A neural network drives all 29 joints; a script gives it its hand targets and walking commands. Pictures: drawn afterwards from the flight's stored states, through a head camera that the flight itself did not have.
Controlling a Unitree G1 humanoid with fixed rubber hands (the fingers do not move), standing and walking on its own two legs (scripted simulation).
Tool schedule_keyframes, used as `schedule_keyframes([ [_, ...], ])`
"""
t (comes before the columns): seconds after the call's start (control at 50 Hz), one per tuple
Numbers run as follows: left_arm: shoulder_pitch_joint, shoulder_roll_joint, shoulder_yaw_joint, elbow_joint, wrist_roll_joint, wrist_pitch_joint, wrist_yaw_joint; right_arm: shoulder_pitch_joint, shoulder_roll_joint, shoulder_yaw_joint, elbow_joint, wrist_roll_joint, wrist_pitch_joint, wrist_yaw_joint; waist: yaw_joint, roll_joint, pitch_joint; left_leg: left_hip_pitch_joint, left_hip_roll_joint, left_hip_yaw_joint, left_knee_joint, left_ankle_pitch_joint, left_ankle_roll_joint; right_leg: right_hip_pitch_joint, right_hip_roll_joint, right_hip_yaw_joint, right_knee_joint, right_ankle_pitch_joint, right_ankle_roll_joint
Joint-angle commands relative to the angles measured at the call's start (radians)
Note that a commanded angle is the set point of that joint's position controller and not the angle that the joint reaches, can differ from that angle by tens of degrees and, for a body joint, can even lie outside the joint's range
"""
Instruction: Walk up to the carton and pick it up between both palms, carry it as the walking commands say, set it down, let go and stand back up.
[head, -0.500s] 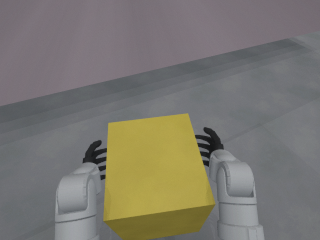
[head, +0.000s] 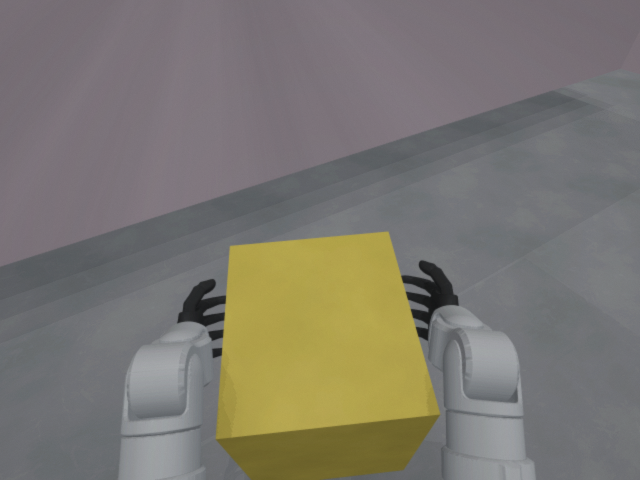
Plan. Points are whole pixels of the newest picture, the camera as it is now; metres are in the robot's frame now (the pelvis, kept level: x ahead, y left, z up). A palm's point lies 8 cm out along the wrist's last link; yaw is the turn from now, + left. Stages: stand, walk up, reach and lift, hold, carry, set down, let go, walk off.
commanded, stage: carry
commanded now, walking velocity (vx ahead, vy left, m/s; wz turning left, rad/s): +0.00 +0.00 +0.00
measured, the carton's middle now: (320, 363) +0.28 -0.01 +0.01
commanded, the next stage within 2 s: none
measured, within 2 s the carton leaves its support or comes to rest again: neither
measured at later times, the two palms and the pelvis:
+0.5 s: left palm (204, 341) +0.28 +0.13 +0.07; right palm (437, 314) +0.29 -0.16 +0.08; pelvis +0.01 -0.02 +0.00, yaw +1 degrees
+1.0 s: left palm (222, 331) +0.30 +0.12 +0.05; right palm (441, 311) +0.32 -0.17 +0.06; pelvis +0.03 -0.03 +0.00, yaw +0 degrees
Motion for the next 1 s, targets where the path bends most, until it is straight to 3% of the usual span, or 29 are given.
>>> schedule_keyframes([
  [0.0, -0.59, -0.918, -0.655, -0.061, -0.399, -0.047, -0.273, -0.402, 0.957, 0.696, 0.088, 0.42, 0.033, 0.275, 0.013, -0.035, -0.1, 0.063, 0.11, -0.143, -0.094, -0.19, -0.039, -0.04, -0.121, 0.118, -0.134, -0.163, -0.006],
  [0.04, -0.598, -0.905, -0.638, -0.038, -0.384, -0.065, -0.274, -0.396, 0.954, 0.662, 0.129, 0.396, 0.011, 0.272, 0.014, 0.011, -0.121, 0.083, 0.114, -0.14, -0.089, -0.176, -0.034, -0.03, -0.118, 0.118, -0.12, -0.108, -0.006],
  [0.06, -0.601, -0.904, -0.617, -0.004, -0.37, -0.079, -0.275, -0.398, 0.951, 0.64, 0.161, 0.373, -0.005, 0.27, 0.014, -0.02, -0.124, 0.068, 0.115, -0.148, -0.1, -0.181, -0.033, -0.018, -0.106, 0.104, -0.113, -0.115, -0.005],
  [0.08, -0.632, -0.928, -0.667, -0.074, -0.41, -0.082, -0.276, -0.425, 0.971, 0.674, 0.091, 0.405, -0.008, 0.267, 0.014, 0.003, -0.124, 0.075, 0.115, -0.141, -0.097, -0.184, -0.035, -0.025, -0.107, 0.112, -0.111, -0.107, -0.003],
  [0.18, -0.645, -0.898, -0.612, -0.014, -0.367, -0.138, -0.273, -0.383, 0.967, 0.603, 0.194, 0.338, -0.065, 0.255, 0.014, -0.013, -0.149, 0.088, 0.118, -0.141, -0.081, -0.144, -0.031, 0.0, -0.104, 0.108, -0.104, -0.068, -0.007],
  [0.22, -0.635, -0.914, -0.641, -0.057, -0.388, -0.148, -0.271, -0.412, 0.971, 0.645, 0.103, 0.367, -0.078, 0.249, 0.014, -0.025, -0.152, 0.086, 0.111, -0.132, -0.069, -0.117, -0.031, 0.004, -0.11, 0.111, -0.113, -0.058, -0.011],
  [0.24, -0.604, -0.889, -0.585, 0.041, -0.339, -0.165, -0.27, -0.378, 0.945, 0.587, 0.2, 0.319, -0.095, 0.249, 0.015, -0.017, -0.171, 0.1, 0.111, -0.135, -0.069, -0.11, -0.029, 0.011, -0.108, 0.113, -0.104, -0.051, -0.012],
  [0.32, -0.62, -0.882, -0.635, -0.083, -0.37, -0.188, -0.259, -0.373, 0.952, 0.634, 0.102, 0.352, -0.117, 0.244, 0.014, 0.008, -0.185, 0.108, 0.118, -0.139, -0.063, -0.069, -0.025, 0.024, -0.112, 0.107, -0.087, -0.011, -0.014],
  [0.34, -0.566, -0.855, -0.567, 0.046, -0.31, -0.203, -0.259, -0.345, 0.923, 0.57, 0.207, 0.299, -0.134, 0.243, 0.016, -0.007, -0.189, 0.109, 0.119, -0.138, -0.056, -0.066, -0.023, 0.033, -0.109, 0.103, -0.082, 0.001, -0.01],
  [0.38, -0.569, -0.853, -0.597, -0.023, -0.327, -0.216, -0.256, -0.355, 0.919, 0.608, 0.136, 0.321, -0.145, 0.24, 0.016, -0.02, -0.181, 0.091, 0.117, -0.134, -0.052, -0.055, -0.024, 0.046, -0.111, 0.103, -0.082, 0.014, -0.012],
  [0.42, -0.554, -0.833, -0.569, 0.022, -0.301, -0.229, -0.252, -0.331, 0.899, 0.578, 0.186, 0.296, -0.157, 0.24, 0.015, -0.013, -0.171, 0.09, 0.116, -0.13, -0.051, -0.043, -0.027, 0.036, -0.114, 0.104, -0.08, 0.01, -0.01],
  [0.44, -0.57, -0.856, -0.62, -0.063, -0.344, -0.222, -0.252, -0.361, 0.912, 0.631, 0.086, 0.338, -0.152, 0.237, 0.015, -0.019, -0.17, 0.091, 0.119, -0.129, -0.048, -0.037, -0.027, 0.037, -0.111, 0.102, -0.085, 0.013, -0.011],
  [0.46, -0.539, -0.839, -0.575, 0.015, -0.306, -0.227, -0.25, -0.337, 0.898, 0.595, 0.164, 0.308, -0.156, 0.236, 0.017, -0.02, -0.181, 0.097, 0.116, -0.128, -0.041, -0.021, -0.027, 0.048, -0.114, 0.107, -0.081, 0.028, -0.011],
  [0.5, -0.56, -0.838, -0.593, -0.024, -0.318, -0.233, -0.25, -0.345, 0.901, 0.605, 0.141, 0.317, -0.161, 0.237, 0.015, -0.01, -0.17, 0.095, 0.117, -0.125, -0.038, -0.02, -0.029, 0.042, -0.119, 0.108, -0.084, 0.032, -0.013],
  [0.52, -0.523, -0.808, -0.521, 0.095, -0.257, -0.253, -0.25, -0.302, 0.871, 0.538, 0.262, 0.256, -0.18, 0.239, 0.015, -0.015, -0.176, 0.101, 0.114, -0.122, -0.032, -0.013, -0.03, 0.044, -0.122, 0.112, -0.092, 0.035, -0.016],
  [0.54, -0.549, -0.83, -0.593, -0.024, -0.311, -0.251, -0.249, -0.35, 0.888, 0.61, 0.123, 0.317, -0.18, 0.237, 0.013, -0.014, -0.169, 0.109, 0.112, -0.116, -0.028, -0.008, -0.032, 0.035, -0.124, 0.115, -0.092, 0.047, -0.016],
  [0.56, -0.535, -0.82, -0.541, 0.06, -0.276, -0.26, -0.25, -0.336, 0.877, 0.566, 0.205, 0.276, -0.19, 0.235, 0.015, -0.036, -0.176, 0.094, 0.112, -0.119, -0.026, -0.011, -0.032, 0.051, -0.119, 0.106, -0.093, 0.047, -0.014],
  [0.6, -0.562, -0.828, -0.562, 0.008, -0.295, -0.275, -0.249, -0.369, 0.883, 0.59, 0.148, 0.301, -0.2, 0.233, 0.015, -0.036, -0.172, 0.1, 0.11, -0.111, -0.02, -0.003, -0.034, 0.05, -0.123, 0.111, -0.084, 0.068, -0.01],
  [0.64, -0.538, -0.808, -0.535, 0.049, -0.266, -0.291, -0.244, -0.33, 0.859, 0.555, 0.205, 0.271, -0.219, 0.232, 0.015, 0.001, -0.179, 0.108, 0.114, -0.117, -0.023, 0.014, -0.034, 0.05, -0.119, 0.11, -0.07, 0.065, -0.014],
  [0.68, -0.524, -0.783, -0.494, 0.106, -0.23, -0.318, -0.244, -0.311, 0.845, 0.52, 0.261, 0.233, -0.247, 0.231, 0.014, -0.02, -0.175, 0.104, 0.119, -0.116, -0.014, 0.038, -0.033, 0.054, -0.124, 0.109, -0.069, 0.086, -0.015],
  [0.7, -0.535, -0.799, -0.538, 0.04, -0.265, -0.315, -0.243, -0.338, 0.86, 0.565, 0.192, 0.269, -0.243, 0.228, 0.014, -0.037, -0.174, 0.106, 0.119, -0.115, -0.009, 0.047, -0.034, 0.053, -0.122, 0.109, -0.069, 0.102, -0.012],
  [0.74, -0.519, -0.789, -0.506, 0.099, -0.241, -0.331, -0.243, -0.318, 0.841, 0.531, 0.238, 0.237, -0.263, 0.224, 0.014, -0.033, -0.189, 0.111, 0.117, -0.111, 0.001, 0.071, -0.033, 0.067, -0.124, 0.105, -0.055, 0.13, -0.015],
  [0.78, -0.539, -0.793, -0.538, 0.034, -0.267, -0.337, -0.24, -0.327, 0.849, 0.558, 0.191, 0.26, -0.269, 0.221, 0.015, -0.022, -0.197, 0.124, 0.121, -0.107, 0.012, 0.099, -0.032, 0.072, -0.129, 0.107, -0.045, 0.159, -0.012],
  [0.86, -0.499, -0.759, -0.476, 0.137, -0.211, -0.367, -0.241, -0.297, 0.814, 0.502, 0.285, 0.206, -0.3, 0.22, 0.015, -0.024, -0.182, 0.115, 0.116, -0.106, 0.01, 0.061, -0.035, 0.063, -0.128, 0.108, -0.052, 0.139, -0.013],
  [0.9, -0.537, -0.787, -0.536, 0.034, -0.268, -0.359, -0.241, -0.339, 0.841, 0.566, 0.17, 0.259, -0.294, 0.214, 0.014, -0.038, -0.176, 0.113, 0.115, -0.103, 0.015, 0.05, -0.035, 0.066, -0.127, 0.11, -0.058, 0.142, -0.012],
  [0.92, -0.484, -0.738, -0.423, 0.226, -0.171, -0.383, -0.241, -0.286, 0.791, 0.452, 0.36, 0.164, -0.318, 0.215, 0.015, -0.023, -0.185, 0.112, 0.111, -0.103, 0.014, 0.039, -0.036, 0.075, -0.129, 0.112, -0.059, 0.144, -0.015],
  [0.94, -0.521, -0.757, -0.497, 0.084, -0.228, -0.391, -0.24, -0.315, 0.805, 0.519, 0.225, 0.216, -0.324, 0.215, 0.013, -0.038, -0.177, 0.105, 0.113, -0.102, 0.012, 0.032, -0.037, 0.082, -0.131, 0.112, -0.063, 0.153, -0.015],
  [0.96, -0.532, -0.776, -0.515, 0.061, -0.247, -0.385, -0.24, -0.342, 0.827, 0.55, 0.19, 0.242, -0.319, 0.214, 0.014, -0.042, -0.183, 0.116, 0.111, -0.102, 0.014, 0.029, -0.038, 0.074, -0.132, 0.118, -0.063, 0.155, -0.016],
  [0.98, -0.494, -0.743, -0.444, 0.176, -0.189, -0.398, -0.241, -0.302, 0.795, 0.48, 0.308, 0.185, -0.332, 0.215, 0.015, -0.029, -0.174, 0.113, 0.109, -0.099, 0.019, 0.028, -0.039, 0.073, -0.136, 0.12, -0.069, 0.165, -0.015],
])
